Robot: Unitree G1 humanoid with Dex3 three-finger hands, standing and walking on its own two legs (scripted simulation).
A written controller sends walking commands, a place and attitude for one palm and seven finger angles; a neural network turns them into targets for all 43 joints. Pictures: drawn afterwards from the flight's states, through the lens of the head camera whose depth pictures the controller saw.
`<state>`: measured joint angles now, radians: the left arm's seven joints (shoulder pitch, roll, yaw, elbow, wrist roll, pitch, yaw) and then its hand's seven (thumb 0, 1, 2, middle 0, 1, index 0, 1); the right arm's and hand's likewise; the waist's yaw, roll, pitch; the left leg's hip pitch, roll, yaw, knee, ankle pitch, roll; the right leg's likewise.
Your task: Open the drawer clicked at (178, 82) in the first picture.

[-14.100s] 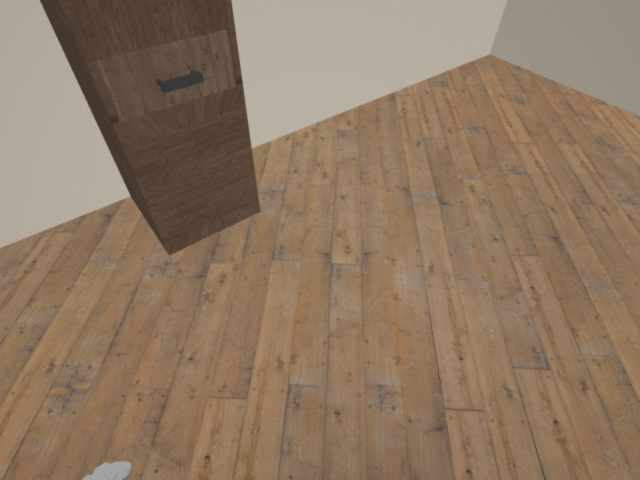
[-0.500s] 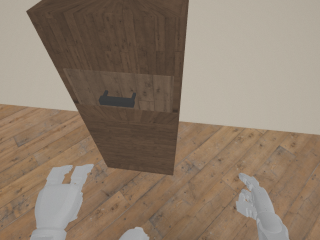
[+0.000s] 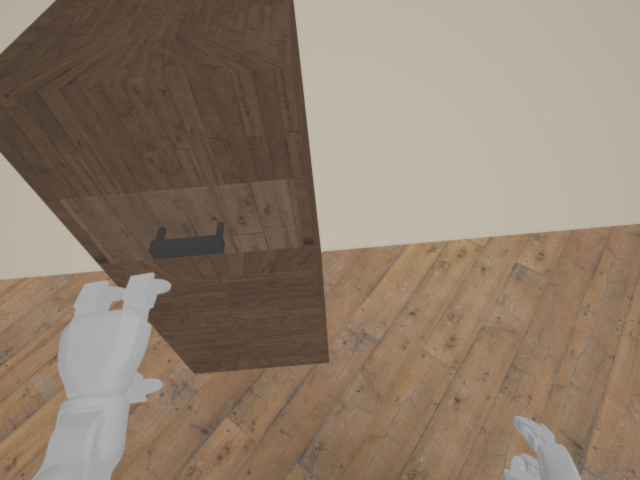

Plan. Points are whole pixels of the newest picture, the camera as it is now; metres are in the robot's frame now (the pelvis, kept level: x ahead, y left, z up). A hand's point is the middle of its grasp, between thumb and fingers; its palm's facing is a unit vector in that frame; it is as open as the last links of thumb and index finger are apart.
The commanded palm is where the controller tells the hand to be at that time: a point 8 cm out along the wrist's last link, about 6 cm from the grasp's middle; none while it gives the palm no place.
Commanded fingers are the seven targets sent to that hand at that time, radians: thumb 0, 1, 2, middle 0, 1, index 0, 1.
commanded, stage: raise the hand with hooked fingers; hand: left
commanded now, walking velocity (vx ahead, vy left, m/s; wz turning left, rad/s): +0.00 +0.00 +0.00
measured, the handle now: (189, 238) +0.50 +0.29 -0.05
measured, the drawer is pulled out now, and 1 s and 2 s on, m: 0.00 0.00 0.00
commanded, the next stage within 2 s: move the hooked fingers above the handle in 0.84 s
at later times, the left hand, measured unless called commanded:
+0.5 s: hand (100, 283) +0.31 +0.29 +0.10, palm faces +0.07 -0.07 -1.00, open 13.8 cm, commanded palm +0.27 +0.28 +0.16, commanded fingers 0.00 -0.50 0.30 -0.30 -1.20 -0.30 -1.20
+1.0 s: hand (121, 297) +0.29 +0.26 +0.10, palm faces +0.05 -0.08 -1.00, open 13.8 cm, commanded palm +0.28 +0.27 +0.15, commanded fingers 0.00 -0.50 0.30 -0.30 -1.20 -0.30 -1.20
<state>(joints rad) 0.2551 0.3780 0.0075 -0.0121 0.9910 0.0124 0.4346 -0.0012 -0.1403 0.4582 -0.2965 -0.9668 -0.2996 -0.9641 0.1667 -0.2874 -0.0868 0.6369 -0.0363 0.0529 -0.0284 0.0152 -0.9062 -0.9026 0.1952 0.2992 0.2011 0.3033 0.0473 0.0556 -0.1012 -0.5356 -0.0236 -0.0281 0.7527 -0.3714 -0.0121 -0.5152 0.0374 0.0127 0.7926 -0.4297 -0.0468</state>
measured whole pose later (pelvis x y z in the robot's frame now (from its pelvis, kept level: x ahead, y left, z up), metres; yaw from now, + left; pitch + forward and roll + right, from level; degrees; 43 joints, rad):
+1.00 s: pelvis -0.01 +0.02 +0.03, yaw +1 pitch +2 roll +1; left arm -0.09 0.42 -0.11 0.13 0.94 0.17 0.13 0.00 -0.49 0.31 -0.32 -1.20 -0.32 -1.20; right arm 0.14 -0.24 -0.01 0.64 0.02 0.10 -0.04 0.01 -0.91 -0.90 0.20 0.30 0.20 0.30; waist 0.07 0.07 -0.04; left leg -0.31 -0.04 -0.04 0.52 -0.25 0.02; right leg -0.28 0.01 0.01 0.56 -0.31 -0.02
